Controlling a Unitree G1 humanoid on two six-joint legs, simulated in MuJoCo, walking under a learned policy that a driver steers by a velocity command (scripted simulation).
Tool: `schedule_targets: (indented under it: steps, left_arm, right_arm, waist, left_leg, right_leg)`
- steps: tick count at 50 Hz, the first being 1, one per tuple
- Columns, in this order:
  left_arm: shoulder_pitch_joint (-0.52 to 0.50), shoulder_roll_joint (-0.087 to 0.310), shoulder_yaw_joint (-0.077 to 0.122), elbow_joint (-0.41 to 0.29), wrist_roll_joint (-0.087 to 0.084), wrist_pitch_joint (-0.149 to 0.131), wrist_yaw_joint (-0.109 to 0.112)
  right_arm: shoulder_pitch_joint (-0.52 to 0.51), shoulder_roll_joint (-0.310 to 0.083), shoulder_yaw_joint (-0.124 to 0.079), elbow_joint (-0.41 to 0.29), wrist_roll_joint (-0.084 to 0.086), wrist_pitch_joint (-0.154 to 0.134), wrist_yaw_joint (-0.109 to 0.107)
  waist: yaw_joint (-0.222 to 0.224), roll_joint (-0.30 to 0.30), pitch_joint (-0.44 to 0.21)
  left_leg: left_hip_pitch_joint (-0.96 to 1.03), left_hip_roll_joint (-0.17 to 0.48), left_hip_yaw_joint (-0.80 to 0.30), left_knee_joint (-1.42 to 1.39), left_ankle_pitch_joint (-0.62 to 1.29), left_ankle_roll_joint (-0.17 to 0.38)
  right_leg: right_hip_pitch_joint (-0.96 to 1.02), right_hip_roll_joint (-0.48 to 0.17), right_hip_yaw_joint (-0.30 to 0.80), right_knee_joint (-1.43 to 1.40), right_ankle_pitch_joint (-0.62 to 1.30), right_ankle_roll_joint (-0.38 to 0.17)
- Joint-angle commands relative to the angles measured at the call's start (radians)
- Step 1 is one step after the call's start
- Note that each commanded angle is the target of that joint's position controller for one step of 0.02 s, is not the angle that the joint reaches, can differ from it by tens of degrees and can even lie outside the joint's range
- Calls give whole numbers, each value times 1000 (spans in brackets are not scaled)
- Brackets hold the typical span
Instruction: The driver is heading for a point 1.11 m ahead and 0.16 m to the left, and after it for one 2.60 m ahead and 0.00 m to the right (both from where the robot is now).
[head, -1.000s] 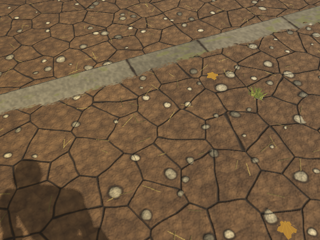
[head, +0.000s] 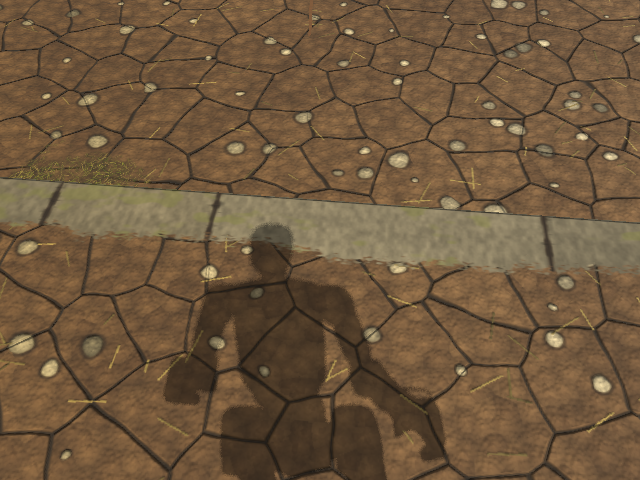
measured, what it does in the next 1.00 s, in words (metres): walks ahead: left foot, then right foot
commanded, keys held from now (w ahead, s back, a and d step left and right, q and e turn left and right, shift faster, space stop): w+q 0.46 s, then w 0.04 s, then w+e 0.50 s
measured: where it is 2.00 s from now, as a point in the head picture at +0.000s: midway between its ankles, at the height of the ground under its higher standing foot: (265, 258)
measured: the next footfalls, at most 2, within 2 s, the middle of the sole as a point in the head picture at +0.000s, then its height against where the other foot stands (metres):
left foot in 0.38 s outside the picture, level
right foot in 0.96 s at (298, 366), level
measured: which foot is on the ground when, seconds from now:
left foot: up 0.00-0.36, down 0.38-0.98, up 1.00-1.00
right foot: down 0.00-0.40, up 0.42-0.94, down 0.96-1.00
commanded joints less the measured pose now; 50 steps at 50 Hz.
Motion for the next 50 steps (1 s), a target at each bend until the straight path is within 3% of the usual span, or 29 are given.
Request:
schedule_targets:
  steps: [1, 5, 10, 13, 15, 17, 18, 19, 20, 21, 22, 23, 24, 25, 26, 28, 31, 36, 42, 43, 45, 46, 47, 48, 49, 50]
  left_arm:
    - [31, 85, 24, -20, 0, -14, -5]
    - [55, 138, 44, 10, -6, -19, -4]
    - [85, 175, 50, 21, -10, 2, 3]
    - [128, 203, 56, 34, -24, 19, 4]
    - [141, 221, 62, 41, -34, 35, 6]
    - [127, 247, 69, 37, -39, 49, 11]
    - [109, 253, 70, 31, -41, 59, 15]
    - [121, 221, 58, 23, -32, 63, 21]
    - [153, 127, 26, -17, 7, 54, 19]
    - [173, 75, 1, -69, -2, 11, 5]
    - [49, 175, 24, -89, -40, -17, -7]
    - [16, 172, 22, -103, -51, -28, -11]
    - [31, 157, 19, -83, -32, -28, -2]
    - [50, 163, 26, -69, -17, -17, 2]
    - [81, 158, 28, -57, -17, 0, -3]
    - [110, 129, 24, -38, -13, 26, -6]
    - [29, 104, 17, -58, -13, 43, -1]
    - [-83, 78, 6, -84, -26, 36, -19]
    - [-183, 64, -2, -150, -31, 27, -60]
    - [-184, 64, -2, -161, -30, 25, -68]
    - [-138, 85, 7, -169, -26, 27, -76]
    - [-75, 111, 20, -163, -25, 32, -74]
    - [60, 151, 42, -136, -25, 35, -67]
    - [216, 213, 69, -111, -24, 39, -52]
    - [292, 320, 93, -112, -20, 39, -40]
    - [320, 258, 76, -110, -29, 38, -38]
  right_arm:
    - [33, -34, -15, -82, 4, 6, 5]
    - [-57, -32, -10, -145, -9, 17, 6]
    - [-211, -25, -1, -199, -7, -1, 40]
    - [-295, -28, 2, -246, -3, 3, 58]
    - [-318, -43, -4, -272, -4, 6, 67]
    - [-262, -78, -22, -277, -9, 10, 69]
    - [-143, -111, -44, -251, -10, 12, 67]
    - [48, -179, -83, -194, -7, 16, 53]
    - [155, -295, -115, -178, -4, 23, 31]
    - [122, -333, -106, -218, -8, 6, 38]
    - [122, -233, -77, -217, -15, -9, 49]
    - [89, -193, -65, -211, -18, -17, 50]
    - [11, -158, -53, -221, -14, -18, 49]
    - [-50, -119, -39, -234, -20, -19, 47]
    - [-81, -99, -30, -240, -29, -21, 44]
    - [-76, -105, -29, -221, -31, -35, 40]
    - [-28, -123, -32, -177, -33, -46, 26]
    - [4, -133, -28, -129, -39, -50, 14]
    - [46, -145, -35, -67, -31, -34, 6]
    - [41, -150, -37, -64, -29, -28, 2]
    - [10, -176, -43, -73, -28, -14, -9]
    - [2, -192, -46, -79, -28, -5, -16]
    - [-18, -198, -44, -85, -27, 3, -22]
    - [-17, -188, -36, -98, -30, -1, -28]
    - [103, -59, 5, -140, -57, -28, -10]
    - [71, -87, 12, -134, -46, -67, 11]
  waist:
    - [0, -113, -49]
    - [6, -81, -11]
    - [61, -77, 12]
    - [90, -85, 39]
    - [86, -93, 49]
    - [35, -123, 0]
    - [-39, -119, -66]
    - [-123, -81, -165]
    - [-122, 138, -242]
    - [-52, 261, -402]
    - [-113, 115, -349]
    - [-86, 89, -233]
    - [-35, -19, -174]
    - [4, -12, -139]
    - [30, 12, -133]
    - [41, 12, -125]
    - [15, 10, -63]
    - [-42, 23, 1]
    - [-82, 8, 60]
    - [-76, 13, 54]
    - [-38, 46, -1]
    - [-5, 70, -57]
    - [72, 61, -132]
    - [149, 9, -222]
    - [83, -256, -361]
    - [117, -238, -486]
  left_leg:
    - [-179, 122, -25, -4, 57, -2]
    - [-278, 146, -26, -139, 170, -18]
    - [-253, 124, 53, -417, 387, -13]
    - [-248, 109, 95, -516, 352, 3]
    - [-243, 90, 123, -556, 264, 28]
    - [-124, 25, 180, -583, 160, 67]
    - [36, -30, 216, -631, 173, 96]
    - [318, -75, 203, -664, 213, 135]
    - [631, 163, -186, -699, 200, 232]
    - [825, 339, -747, -899, 20, 402]
    - [804, 322, -679, -949, 29, 339]
    - [684, 289, -524, -934, 112, 300]
    - [531, 248, -397, -928, 218, 261]
    - [413, 213, -307, -941, 326, 238]
    - [344, 196, -259, -967, 383, 231]
    - [286, 182, -178, -1001, 507, 238]
    - [287, 173, -82, -1044, 547, 220]
    - [343, 161, 32, -1087, 439, 153]
    - [540, 236, 94, -1034, 529, 136]
    - [567, 246, 103, -1004, 600, 128]
    - [583, 238, 140, -893, 924, 101]
    - [586, 228, 156, -793, 1113, 87]
    - [538, 200, 187, -611, 1200, 62]
    - [342, 165, 203, -349, 1013, 23]
    - [-107, -24, 174, 75, 205, -54]
    - [-280, -95, -23, 220, -206, -48]
  right_leg:
    - [165, -283, 260, -268, 21, -169]
    - [179, -306, 141, -308, 134, -194]
    - [236, -276, -21, -283, 182, -149]
    - [308, -304, -50, -262, 155, -127]
    - [369, -328, -67, -220, 211, -110]
    - [397, -328, -109, -80, 518, -86]
    - [375, -302, -147, 94, 668, -66]
    - [245, -256, -170, 346, 656, -30]
    - [-115, -171, -173, 717, 88, 27]
    - [-410, 2, 52, 968, -470, 49]
    - [-523, -52, 161, 1013, -397, 27]
    - [-542, -89, 146, 954, -307, 5]
    - [-472, -139, 143, 868, -228, 6]
    - [-393, -172, 143, 789, -182, 12]
    - [-330, -190, 140, 763, -151, 18]
    - [-294, -187, 115, 721, -102, 41]
    - [-370, -188, 111, 598, 40, 61]
    - [-378, -146, 98, 320, 296, 38]
    - [-461, -97, 82, 176, 201, -13]
    - [-456, -89, 66, 167, 155, -25]
    - [-348, -35, 3, 164, 52, -59]
    - [-249, 5, -31, 176, 2, -79]
    - [-63, 47, -48, 140, 22, -109]
    - [230, -12, 76, 118, 91, -160]
    - [645, -293, 597, 102, 32, -356]
    - [779, -363, 918, -63, -84, -412]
